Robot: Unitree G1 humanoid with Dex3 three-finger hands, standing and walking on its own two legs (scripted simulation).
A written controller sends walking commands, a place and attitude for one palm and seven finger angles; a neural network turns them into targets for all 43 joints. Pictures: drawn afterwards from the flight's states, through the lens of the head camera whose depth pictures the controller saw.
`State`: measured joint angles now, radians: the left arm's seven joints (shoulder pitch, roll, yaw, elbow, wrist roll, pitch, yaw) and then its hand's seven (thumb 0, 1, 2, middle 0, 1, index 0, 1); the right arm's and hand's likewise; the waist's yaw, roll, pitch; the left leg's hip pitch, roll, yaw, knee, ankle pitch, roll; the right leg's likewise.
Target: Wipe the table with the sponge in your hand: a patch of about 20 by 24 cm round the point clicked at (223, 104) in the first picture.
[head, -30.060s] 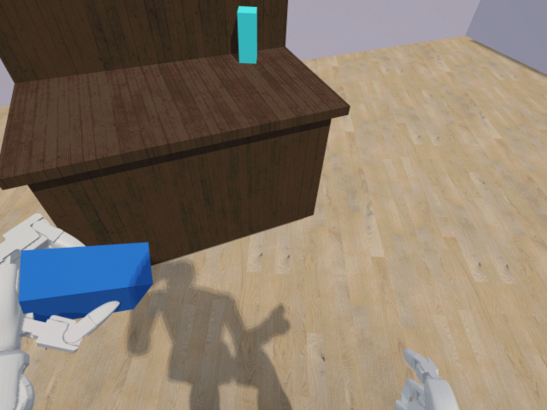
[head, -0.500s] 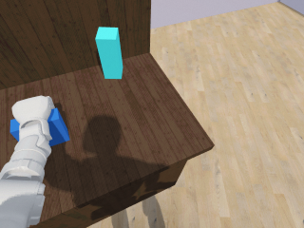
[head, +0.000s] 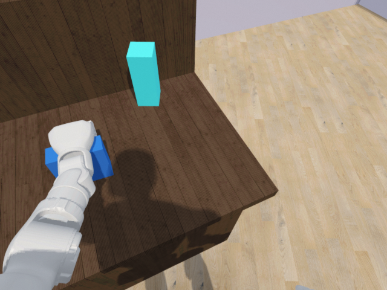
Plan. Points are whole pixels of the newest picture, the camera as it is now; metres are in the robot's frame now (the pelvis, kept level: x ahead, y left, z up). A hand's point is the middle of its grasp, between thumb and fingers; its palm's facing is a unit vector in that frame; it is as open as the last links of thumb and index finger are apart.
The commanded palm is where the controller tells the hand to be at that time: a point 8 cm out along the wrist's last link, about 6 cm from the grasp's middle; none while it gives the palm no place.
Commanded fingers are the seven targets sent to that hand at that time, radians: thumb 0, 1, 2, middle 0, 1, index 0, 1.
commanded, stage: slide across to the middle lane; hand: left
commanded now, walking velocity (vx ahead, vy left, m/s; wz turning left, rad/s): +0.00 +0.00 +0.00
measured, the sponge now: (84, 166) +0.40 +0.28 -0.04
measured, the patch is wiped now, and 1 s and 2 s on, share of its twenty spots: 0.35 0.45 0.80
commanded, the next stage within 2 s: wipe back along the middle lane in 0.14 s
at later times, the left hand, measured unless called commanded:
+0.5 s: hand (95, 154) +0.41 +0.24 +0.00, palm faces -0.10 -0.03 -0.99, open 9.3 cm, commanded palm +0.38 +0.23 +0.05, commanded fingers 0.00 0.10 1.30 -1.20 -1.60 -1.20 -1.60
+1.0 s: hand (98, 169) +0.37 +0.23 +0.00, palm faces -0.08 -0.02 -1.00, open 9.3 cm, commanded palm +0.33 +0.20 +0.04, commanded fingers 0.00 0.10 1.30 -1.20 -1.60 -1.20 -1.60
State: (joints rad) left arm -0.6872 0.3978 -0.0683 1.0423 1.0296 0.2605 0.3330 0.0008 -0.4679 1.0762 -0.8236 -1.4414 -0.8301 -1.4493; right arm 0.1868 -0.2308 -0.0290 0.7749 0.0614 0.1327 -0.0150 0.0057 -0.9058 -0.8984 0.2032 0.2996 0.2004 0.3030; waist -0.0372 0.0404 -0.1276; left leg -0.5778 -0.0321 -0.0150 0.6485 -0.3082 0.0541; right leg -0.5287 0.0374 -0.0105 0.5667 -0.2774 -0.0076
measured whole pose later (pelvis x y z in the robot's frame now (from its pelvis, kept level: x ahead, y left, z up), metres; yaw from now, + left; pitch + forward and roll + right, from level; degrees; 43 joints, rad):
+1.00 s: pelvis +0.00 -0.01 +0.00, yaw +0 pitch +10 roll -1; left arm -0.51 0.25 -0.21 0.84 1.00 0.41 0.36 -0.01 -0.45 1.07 -0.80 -1.47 -0.80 -1.48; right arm 0.12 -0.23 -0.03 0.73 0.07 0.19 -0.01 0.01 -0.91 -0.90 0.20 0.30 0.20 0.30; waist 0.02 0.04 -0.14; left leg -0.48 -0.03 -0.02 0.60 -0.30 0.04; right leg -0.44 0.04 -0.01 0.54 -0.28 -0.02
